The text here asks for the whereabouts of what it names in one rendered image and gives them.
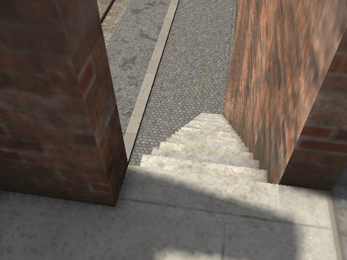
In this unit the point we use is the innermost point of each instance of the stairs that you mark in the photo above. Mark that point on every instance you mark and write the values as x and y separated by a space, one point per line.
206 145

